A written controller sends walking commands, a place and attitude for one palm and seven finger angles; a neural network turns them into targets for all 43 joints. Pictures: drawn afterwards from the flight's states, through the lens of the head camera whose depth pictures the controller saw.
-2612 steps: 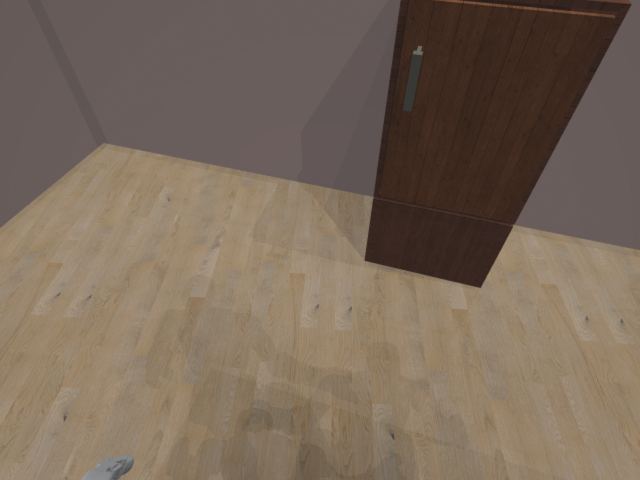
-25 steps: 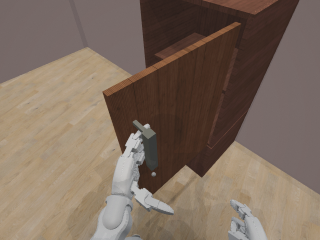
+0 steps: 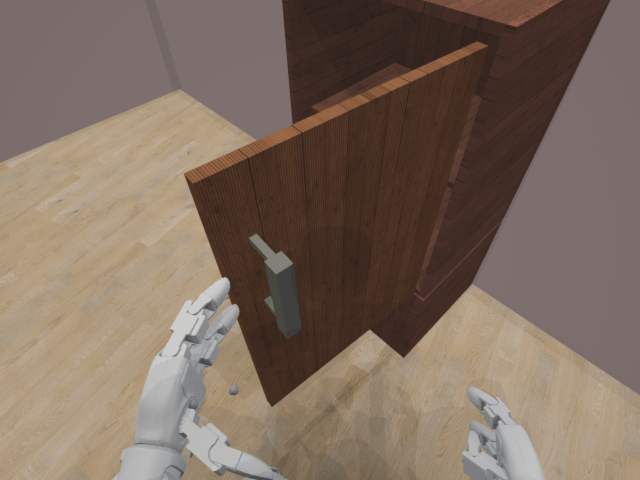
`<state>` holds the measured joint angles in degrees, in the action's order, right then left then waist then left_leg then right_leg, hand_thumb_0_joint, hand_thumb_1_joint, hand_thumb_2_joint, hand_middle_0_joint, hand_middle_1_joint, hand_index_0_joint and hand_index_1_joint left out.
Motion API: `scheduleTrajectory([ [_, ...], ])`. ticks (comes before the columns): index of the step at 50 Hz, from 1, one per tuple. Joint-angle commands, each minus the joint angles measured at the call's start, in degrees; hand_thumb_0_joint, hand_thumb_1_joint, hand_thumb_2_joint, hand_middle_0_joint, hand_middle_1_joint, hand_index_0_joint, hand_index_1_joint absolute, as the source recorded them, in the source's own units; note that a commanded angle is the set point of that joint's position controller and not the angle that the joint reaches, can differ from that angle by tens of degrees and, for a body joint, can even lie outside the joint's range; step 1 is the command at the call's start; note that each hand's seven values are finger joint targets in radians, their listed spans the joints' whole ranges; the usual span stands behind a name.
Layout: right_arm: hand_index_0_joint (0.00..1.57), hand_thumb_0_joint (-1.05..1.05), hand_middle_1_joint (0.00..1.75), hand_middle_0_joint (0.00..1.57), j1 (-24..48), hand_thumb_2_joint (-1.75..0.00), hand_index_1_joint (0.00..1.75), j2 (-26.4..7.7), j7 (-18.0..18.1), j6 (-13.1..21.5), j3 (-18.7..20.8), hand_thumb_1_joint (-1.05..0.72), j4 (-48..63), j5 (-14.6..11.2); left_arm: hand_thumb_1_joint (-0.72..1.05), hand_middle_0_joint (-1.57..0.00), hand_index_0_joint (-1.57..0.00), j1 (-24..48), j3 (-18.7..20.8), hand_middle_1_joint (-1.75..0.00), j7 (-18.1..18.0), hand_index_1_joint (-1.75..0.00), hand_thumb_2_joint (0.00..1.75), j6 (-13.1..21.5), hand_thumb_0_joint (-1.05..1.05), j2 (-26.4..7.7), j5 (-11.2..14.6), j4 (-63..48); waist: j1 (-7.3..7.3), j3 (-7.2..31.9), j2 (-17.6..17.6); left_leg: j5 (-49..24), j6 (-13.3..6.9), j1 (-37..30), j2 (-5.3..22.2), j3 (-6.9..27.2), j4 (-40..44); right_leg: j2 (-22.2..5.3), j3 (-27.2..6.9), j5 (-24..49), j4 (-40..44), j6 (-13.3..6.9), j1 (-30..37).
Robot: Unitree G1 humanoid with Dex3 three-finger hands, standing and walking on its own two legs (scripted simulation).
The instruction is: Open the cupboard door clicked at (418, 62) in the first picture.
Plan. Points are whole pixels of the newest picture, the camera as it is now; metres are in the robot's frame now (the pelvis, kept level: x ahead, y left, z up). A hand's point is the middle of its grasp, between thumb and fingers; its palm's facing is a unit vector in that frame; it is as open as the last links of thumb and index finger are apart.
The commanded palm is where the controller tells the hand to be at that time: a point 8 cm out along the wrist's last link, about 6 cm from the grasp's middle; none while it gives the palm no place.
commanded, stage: slide the hand sideways off the handle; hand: left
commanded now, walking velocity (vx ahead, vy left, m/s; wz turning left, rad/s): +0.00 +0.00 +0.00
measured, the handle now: (274, 288) +0.32 +0.08 +0.09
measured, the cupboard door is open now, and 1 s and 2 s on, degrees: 85 85 85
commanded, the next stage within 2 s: draw the hand back to the body in 0.34 s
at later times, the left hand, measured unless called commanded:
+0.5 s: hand (182, 420) +0.17 +0.15 +0.08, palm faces -0.07 -1.00 -0.01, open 16.3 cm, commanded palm +0.15 +0.21 +0.09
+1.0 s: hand (113, 389) +0.18 +0.19 +0.14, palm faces +0.01 -0.99 -0.16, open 16.0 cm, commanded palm +0.15 +0.25 +0.15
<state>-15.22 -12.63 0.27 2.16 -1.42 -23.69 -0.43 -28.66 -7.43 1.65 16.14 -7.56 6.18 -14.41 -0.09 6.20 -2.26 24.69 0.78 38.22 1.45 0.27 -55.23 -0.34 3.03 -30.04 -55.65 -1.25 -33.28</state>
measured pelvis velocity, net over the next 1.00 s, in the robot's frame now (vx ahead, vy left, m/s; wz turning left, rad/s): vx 0.00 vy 0.03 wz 0.00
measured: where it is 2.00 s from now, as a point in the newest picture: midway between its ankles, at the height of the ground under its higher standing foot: outside the picture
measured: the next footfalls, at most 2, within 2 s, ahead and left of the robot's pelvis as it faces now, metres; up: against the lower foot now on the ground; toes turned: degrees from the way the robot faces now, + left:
none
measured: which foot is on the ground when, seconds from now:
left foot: down 0.00-1.00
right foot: down 0.00-1.00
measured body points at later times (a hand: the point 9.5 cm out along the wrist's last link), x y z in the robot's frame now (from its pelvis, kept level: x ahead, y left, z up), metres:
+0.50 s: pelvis +0.00 +0.01 -0.01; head +0.02 +0.00 +0.44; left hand +0.17 +0.20 +0.09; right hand +0.18 -0.22 -0.08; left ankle +0.03 +0.13 -0.68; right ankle -0.02 -0.10 -0.68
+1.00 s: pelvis +0.00 +0.03 +0.01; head -0.01 +0.02 +0.46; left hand +0.17 +0.25 +0.15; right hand +0.19 -0.18 -0.04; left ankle +0.03 +0.13 -0.68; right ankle -0.02 -0.10 -0.68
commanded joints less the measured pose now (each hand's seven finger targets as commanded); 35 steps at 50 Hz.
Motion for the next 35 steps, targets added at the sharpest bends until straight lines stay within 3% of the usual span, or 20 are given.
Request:
scheduleTrajectory([
  [1, 0.20, 0.00, 0.30, 0.20, 4.06, -0.90, 0.30, -5.39, 0.66, 3.78, 2.78, -0.90, 10.00, -0.21, -0.50, -0.15, -0.15, -0.35, 2.99, -0.30, 2.24, -0.30, 0.30, 5.06, 0.00, -2.65, 1.56, -15.66, 0.57, 7.50, 2.36, -10.80, -2.20, -6.67, -2.31, 0.03, 5.27, 0.98, -1.63, 20.47, 9.22, 0.70, 1.34],
  [6, 0.20, 0.00, 0.30, 0.20, 3.61, -0.90, 0.30, -5.80, 1.62, 4.26, 3.18, -0.90, 9.57, -0.46, -0.50, -0.15, -0.15, -1.56, 6.78, -0.30, 4.99, -0.30, 0.30, 5.70, 0.00, -5.32, 3.57, -14.71, 0.95, 6.34, 5.22, -9.27, -2.09, -3.88, -2.40, 0.48, 3.52, 0.54, -3.10, 19.35, 9.70, 1.35, 0.50],
  [13, 0.20, 0.00, 0.30, 0.20, 4.28, -0.90, 0.30, -5.55, 2.62, 4.29, 3.55, -0.90, 9.13, -0.93, -0.50, -0.15, -0.15, -5.62, 12.58, -0.30, 7.95, -0.30, 0.30, 5.93, 0.00, -8.11, 6.73, -13.61, -0.32, 7.76, 5.50, -9.21, -1.85, -1.85, -2.61, 0.50, 2.21, 0.07, -4.73, 19.51, 9.77, 1.75, 2.43],
  [15, 0.20, 0.00, 0.30, 0.20, 4.59, -0.90, 0.30, -5.43, 2.79, 4.35, 3.64, -0.90, 9.22, -1.17, -0.50, -0.15, -0.15, -6.28, 13.07, -0.30, 8.95, -0.30, 0.30, 6.28, 0.00, -8.07, 7.50, -14.11, -0.46, 7.85, 4.09, -9.42, -1.81, -2.17, -2.56, 0.44, 2.20, 0.03, -4.60, 19.87, 9.49, 1.76, 2.10],
  [16, 0.20, 0.00, 0.30, 0.20, 4.68, -0.90, 0.30, -5.38, 2.73, 4.56, 3.44, -0.90, 9.55, -1.19, -0.50, -0.15, -0.15, -6.24, 11.50, -0.30, 9.59, -0.30, 0.30, 6.50, 0.00, -6.73, 8.05, -15.43, -0.36, 8.22, 2.84, -9.84, -1.90, -2.75, -2.66, 0.59, 2.52, 0.25, -3.79, 20.12, 9.04, 1.60, 1.90],
  [20, 0.20, 0.00, 0.30, 0.20, 4.42, -0.90, 0.30, -5.82, 2.98, 5.43, 3.37, -0.90, 9.54, -1.33, -0.50, -0.15, -0.15, -4.61, 9.18, -0.30, 10.81, -0.30, 0.30, 6.66, 0.00, -5.95, 8.76, -15.75, 0.94, 6.41, 2.74, -8.82, -2.11, -2.60, -2.46, 1.20, 2.27, 0.67, -3.01, 17.48, 9.05, 1.51, -0.99],
  [22, 0.20, 0.00, 0.30, 0.20, 4.23, -0.90, 0.30, -6.14, 3.16, 5.59, 3.35, -0.90, 9.30, -1.25, -0.50, -0.15, -0.15, -3.37, 9.33, -0.30, 10.81, -0.30, 0.30, 6.33, 0.00, -6.59, 8.37, -14.43, 1.10, 5.20, 3.21, -7.42, -2.12, -1.90, -2.27, 1.60, 2.38, 1.03, -2.61, 13.90, 9.09, 1.14, -2.56],
  [23, 0.20, 0.00, 0.30, 0.20, 4.22, -0.90, 0.30, -6.28, 3.29, 5.57, 3.51, -0.90, 9.18, -1.26, -0.50, -0.15, -0.15, -2.43, 10.96, -0.30, 10.44, -0.30, 0.30, 6.21, 0.00, -8.48, 8.12, -15.05, 0.91, 5.57, 3.70, -7.29, -2.21, -2.03, -2.11, 1.64, 2.49, 1.19, -2.75, 12.58, 9.33, 0.97, -2.28],
  [24, 0.20, 0.00, 0.30, 0.20, 4.55, -0.90, 0.30, -6.30, 3.33, 5.65, 3.45, -0.90, 9.65, -1.41, -0.50, -0.15, -0.15, -1.61, 11.54, -0.30, 10.11, -0.30, 0.30, 6.06, 0.00, -9.40, 7.75, -16.62, 0.46, 6.12, 1.90, -6.84, -2.20, -2.92, -2.10, 1.51, 3.14, 1.20, -2.54, 11.23, 9.34, 0.74, -2.37],
  [28, 0.20, 0.00, 0.30, 0.20, 4.71, -0.90, 0.30, -5.91, 3.57, 5.52, 3.08, -0.90, 10.14, -1.72, -0.50, -0.15, -0.15, -1.79, 14.56, -0.30, 7.90, -0.30, 0.30, 3.89, 0.00, -11.31, 7.59, -19.29, -0.90, 8.36, 0.24, -6.73, -2.23, -5.88, -1.80, 1.94, 5.96, 1.94, -0.71, 10.24, 9.35, 0.19, -0.40],
  [29, 0.20, 0.00, 0.30, 0.20, 5.09, -0.90, 0.30, -5.55, 3.44, 5.65, 2.79, -0.90, 10.55, -1.99, -0.50, -0.15, -0.15, -2.63, 12.90, -0.30, 7.78, -0.30, 0.30, 3.21, 0.00, -9.38, 7.74, -20.03, -0.84, 7.94, -1.37, -6.36, -2.16, -6.80, -1.79, 1.85, 6.81, 1.98, -0.16, 10.16, 9.55, 0.22, -0.56],
  [33, 0.20, 0.00, 0.30, 0.20, 5.32, -0.90, 0.30, -5.93, 3.64, 5.72, 2.34, -0.90, 10.11, -2.30, -0.50, -0.15, -0.15, -3.61, 13.71, -0.30, 7.59, -0.30, 0.30, -0.70, 0.00, -9.08, 8.76, -18.39, -0.52, 6.05, 1.27, -5.66, -2.17, -7.37, -1.47, 2.37, 8.78, 2.41, 0.78, 10.22, 11.20, 0.53, 0.78],
  [35, 0.20, 0.00, 0.30, 0.20, 5.26, -0.90, 0.30, -6.11, 3.63, 5.96, 2.12, -0.90, 10.21, -2.49, -0.50, -0.15, -0.15, -3.56, 13.39, -0.30, 7.97, -0.30, 0.30, -2.27, 0.00, -9.19, 8.67, -19.36, -0.51, 5.08, 0.05, -5.23, -2.08, -7.95, -1.33, 2.36, 9.85, 2.26, 1.03, 9.82, 11.92, 0.60, 0.92],
])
